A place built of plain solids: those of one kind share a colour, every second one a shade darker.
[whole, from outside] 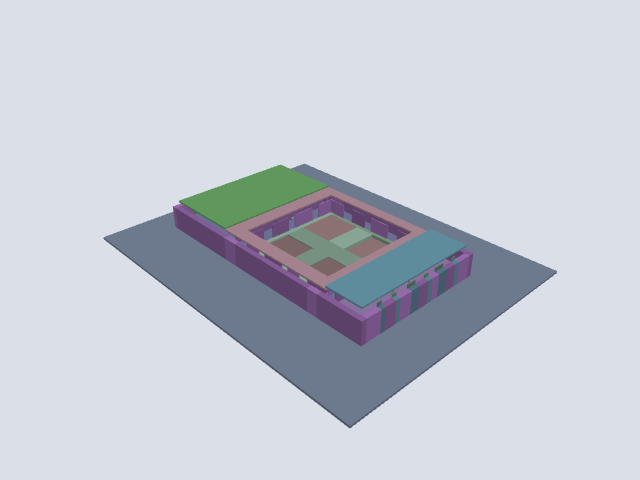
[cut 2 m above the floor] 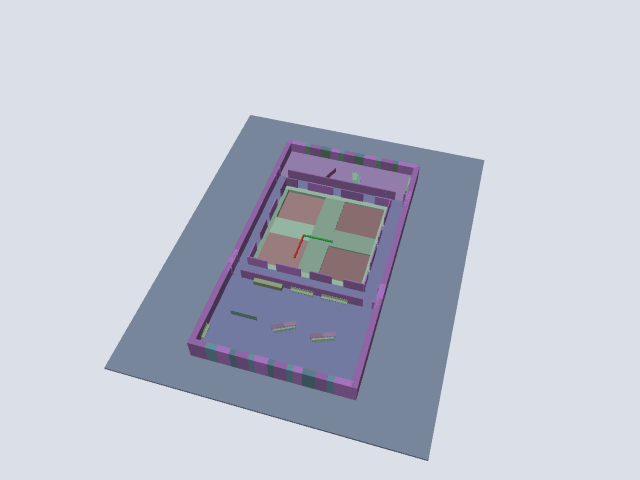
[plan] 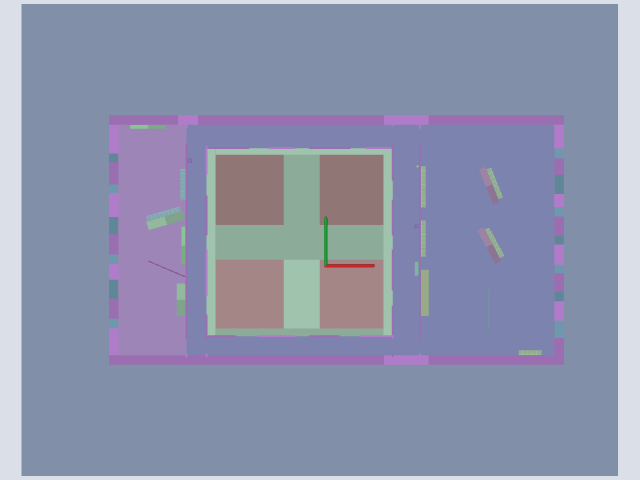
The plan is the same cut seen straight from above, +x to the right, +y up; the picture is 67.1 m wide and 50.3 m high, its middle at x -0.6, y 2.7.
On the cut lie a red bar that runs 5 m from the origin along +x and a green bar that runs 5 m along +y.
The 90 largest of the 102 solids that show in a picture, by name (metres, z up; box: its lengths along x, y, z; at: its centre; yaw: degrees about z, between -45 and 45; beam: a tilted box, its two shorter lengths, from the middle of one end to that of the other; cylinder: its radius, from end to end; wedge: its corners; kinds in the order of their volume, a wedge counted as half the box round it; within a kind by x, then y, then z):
{
 "ground_under_all_1": {"box": [62.52, 49.46, 0.4], "at": [-0.62, 2.7, -1.9]},
 "wall_1": {"box": [1.0, 3.83, 4.35], "at": [-22.22, -8.46, 0.42]},
 "wall_2": {"box": [1.0, 2.09, 4.35], "at": [-22.22, -4.5, 0.42]},
 "wall_3": {"box": [1.0, 1.63, 4.35], "at": [-22.22, -0.64, 0.42]},
 "wall_4": {"box": [1.0, 2.13, 4.35], "at": [-22.22, 2.24, 0.42]},
 "wall_5": {"box": [1.0, 2.52, 4.35], "at": [-22.22, 6.37, 0.42]},
 "wall_6": {"box": [1.0, 2.33, 4.35], "at": [-22.22, 9.69, 0.42]},
 "wall_7": {"box": [1.0, 4.02, 4.35], "at": [-22.22, 13.77, 0.42]},
 "wall_8": {"box": [9.03, 1.0, 4.35], "at": [-18.2, -9.88, 0.42]},
 "wall_9": {"box": [9.03, 1.0, 4.35], "at": [-18.2, 15.28, 0.42]},
 "wall_10": {"box": [0.2, 20.52, 4.35], "at": [-14.59, 2.59, 0.42]},
 "wall_11": {"box": [3.9, 1.0, 4.35], "at": [-13.54, -9.88, 0.42]},
 "wall_12": {"box": [3.9, 1.0, 4.35], "at": [-13.54, 15.28, 0.42]},
 "wall_13": {"box": [0.2, 2.52, 4.35], "at": [-12.49, -6.36, 0.42]},
 "wall_14": {"box": [0.2, 4.85, 4.35], "at": [-12.49, -0.72, 0.42]},
 "wall_15": {"box": [0.2, 4.17, 4.35], "at": [-12.49, 5.29, 0.42]},
 "wall_16": {"box": [0.2, 3.0, 4.35], "at": [-12.49, 11.07, 0.42]},
 "wall_17": {"box": [3.2, 0.2, 4.35], "at": [-10.99, -7.38, 0.42]},
 "wall_18": {"box": [4.58, 0.2, 4.35], "at": [-10.3, 12.32, 0.42]},
 "wall_19": {"box": [3.92, 0.2, 4.35], "at": [-5.22, -7.38, 0.42]},
 "wall_20": {"box": [2.7, 0.2, 4.35], "at": [-4.61, 12.32, 0.42]},
 "wall_21": {"box": [21.3, 1.0, 4.35], "at": [-2.74, -9.88, 0.42]},
 "wall_22": {"box": [21.3, 1.0, 4.35], "at": [-2.74, 15.28, 0.42]},
 "wall_23": {"box": [3.2, 0.2, 4.35], "at": [-0.16, -7.38, 0.42]},
 "wall_24": {"box": [4.33, 0.2, 4.35], "at": [0.4, 12.32, 0.42]},
 "wall_25": {"box": [3.53, 0.2, 4.35], "at": [5.35, -7.38, 0.42]},
 "wall_26": {"box": [2.95, 0.2, 4.35], "at": [5.64, 12.32, 0.42]},
 "wall_27": {"box": [0.2, 3.45, 4.35], "at": [7.01, -5.9, 0.42]},
 "wall_28": {"box": [0.2, 3.3, 4.35], "at": [7.01, -5.83, 0.42]},
 "wall_29": {"box": [0.2, 4.28, 4.35], "at": [7.01, -0.44, 0.42]},
 "wall_30": {"box": [0.2, 4.28, 4.35], "at": [7.01, -0.44, 0.42]},
 "wall_31": {"box": [0.2, 3.73, 4.35], "at": [7.01, 5.06, 0.42]},
 "wall_32": {"box": [0.2, 3.65, 4.35], "at": [7.01, 10.75, 0.42]},
 "wall_33": {"box": [4.65, 1.0, 4.35], "at": [8.44, -9.88, 0.42]},
 "wall_34": {"box": [4.65, 1.0, 4.35], "at": [8.44, 15.28, 0.42]},
 "wall_35": {"box": [0.2, 20.52, 4.35], "at": [9.86, 2.59, 0.42]},
 "wall_36": {"box": [16.0, 1.0, 4.35], "at": [16.96, -9.88, 0.42]},
 "wall_37": {"box": [16.0, 1.0, 4.35], "at": [16.96, 15.28, 0.42]},
 "wall_38": {"box": [1.0, 2.82, 4.35], "at": [24.46, -8.97, 0.42]},
 "wall_39": {"box": [1.0, 2.03, 4.35], "at": [24.46, -4.74, 0.42]},
 "wall_40": {"box": [1.0, 1.94, 4.35], "at": [24.46, -1.75, 0.42]},
 "wall_41": {"box": [1.0, 2.12, 4.35], "at": [24.46, 1.18, 0.42]},
 "wall_42": {"box": [1.0, 2.02, 4.35], "at": [24.46, 4.14, 0.42]},
 "wall_43": {"box": [1.0, 1.36, 4.35], "at": [24.46, 6.83, 0.42]},
 "wall_44": {"box": [1.0, 1.76, 4.35], "at": [24.46, 10.39, 0.42]},
 "wall_45": {"box": [1.0, 3.5, 4.35], "at": [24.46, 14.03, 0.42]},
 "floor_refectory_1": {"box": [14.2, 24.35, 1.75], "at": [16.96, 2.7, -0.88]},
 "floor_corr_1": {"box": [2.1, 24.35, 1.75], "at": [-13.54, 2.7, -0.88]},
 "floor_corr_2": {"box": [19.5, 2.1, 1.75], "at": [-2.74, -8.43, -0.88]},
 "floor_corr_3": {"box": [19.5, 2.55, 1.75], "at": [-2.74, 13.6, -0.88]},
 "floor_corr_4": {"box": [2.85, 24.35, 1.75], "at": [8.44, 2.7, -0.88]},
 "floor_gang_1": {"box": [0.95, 19.7, 1.75], "at": [-12.01, 2.48, -0.88]},
 "floor_gang_2": {"box": [17.6, 0.8, 1.75], "at": [-2.74, -6.97, -0.88]},
 "floor_gang_3": {"box": [17.6, 3.65, 1.75], "at": [-2.74, 2.45, -0.88]},
 "floor_gang_4": {"box": [17.6, 0.7, 1.75], "at": [-2.74, 11.97, -0.88]},
 "floor_gang_5": {"box": [3.75, 7.2, 1.75], "at": [-2.51, -2.98, -0.88]},
 "floor_gang_6": {"box": [3.75, 7.35, 1.75], "at": [-2.51, 7.95, -0.88]},
 "floor_gang_7": {"box": [0.95, 19.7, 1.75], "at": [6.54, 2.48, -0.88]},
 "floor_breakhall_1": {"box": [7.23, 24.35, 1.75], "at": [-18.2, 2.7, -0.88]},
 "step_tier_1": {"box": [7.15, 7.2, 1.16], "at": [-7.96, -2.98, -1.17]},
 "step_tier_2": {"box": [7.15, 7.35, 1.59], "at": [-7.96, 7.95, -0.95]},
 "step_tier_3": {"box": [6.7, 7.2, 1.75], "at": [2.71, -2.98, -0.88]},
 "step_tier_4": {"box": [6.7, 7.35, 1.48], "at": [2.71, 7.95, -1.01]},
 "ceil_refectory_1": {"box": [14.2, 24.35, 0.3], "at": [16.96, 2.7, 3.65]},
 "ceil_corr_1": {"box": [2.1, 24.35, 0.3], "at": [-13.54, 2.7, 3.4]},
 "ceil_corr_2": {"box": [19.5, 2.1, 0.3], "at": [-2.74, -8.43, 3.4]},
 "ceil_corr_3": {"box": [19.5, 2.55, 0.3], "at": [-2.74, 13.6, 3.4]},
 "ceil_corr_4": {"box": [2.85, 24.35, 0.3], "at": [8.44, 2.7, 3.4]},
 "wall_mass_1": {"box": [0.85, 1.0, 4.35], "at": [-22.29, -6.04, 0.42]},
 "wall_mass_2": {"box": [0.85, 2.0, 4.35], "at": [-22.29, -2.46, 0.42]},
 "wall_mass_3": {"box": [0.85, 1.0, 4.35], "at": [-22.29, 0.68, 0.42]},
 "wall_mass_4": {"box": [0.85, 1.8, 4.35], "at": [-22.29, 4.21, 0.42]},
 "wall_mass_5": {"box": [0.85, 0.9, 4.35], "at": [-22.29, 8.07, 0.42]},
 "wall_mass_6": {"box": [0.85, 0.9, 4.35], "at": [-22.29, 11.3, 0.42]},
 "wall_mass_7": {"box": [0.85, 1.8, 4.35], "at": [24.53, -6.66, 0.42]},
 "wall_mass_8": {"box": [0.85, 1.0, 4.35], "at": [24.53, -3.23, 0.42]},
 "wall_mass_9": {"box": [0.85, 0.9, 4.35], "at": [24.53, -0.34, 0.42]},
 "wall_mass_10": {"box": [0.85, 0.9, 4.35], "at": [24.53, 2.69, 0.42]},
 "wall_mass_11": {"box": [0.85, 1.0, 4.35], "at": [24.53, 5.66, 0.42]},
 "wall_mass_12": {"box": [0.85, 2.0, 4.35], "at": [24.53, 8.52, 0.42]},
 "wall_mass_13": {"box": [0.85, 1.0, 4.35], "at": [24.53, 11.78, 0.42]},
 "ceil_breakhall_1": {"box": [7.23, 24.35, 0.3], "at": [-18.2, 2.7, 3.95]},
 "counter_ref_1": {"box": [0.76, 4.86, 0.87], "at": [10.37, -2.85, 0.43]},
 "counter_ref_2": {"box": [0.8, 4.86, 0.035], "at": [10.39, -2.85, 0.88]},
 "door_leaf_1": {"box": [0.12, 1.0, 5.02], "at": [-21.81, -6.04, 0.76]},
 "door_leaf_2": {"box": [0.12, 2.0, 5.02], "at": [-21.81, -2.46, 0.76]},
 "door_leaf_3": {"box": [0.12, 1.8, 5.02], "at": [-21.81, 4.21, 0.76]},
 "rail_board_ref_1": {"box": [0.12, 4.3, 2.8], "at": [17.11, -4.51, -0.35]},
 "rail_bars_1": {"box": [4.2, 0.12, 2.75], "at": [-16.67, -0.32, -0.38], "yaw": -23.0},
 "table_1": {"box": [2.0, 0.9, 0.035], "at": [-15.8, 5.0, 0.7], "yaw": 16.0}
}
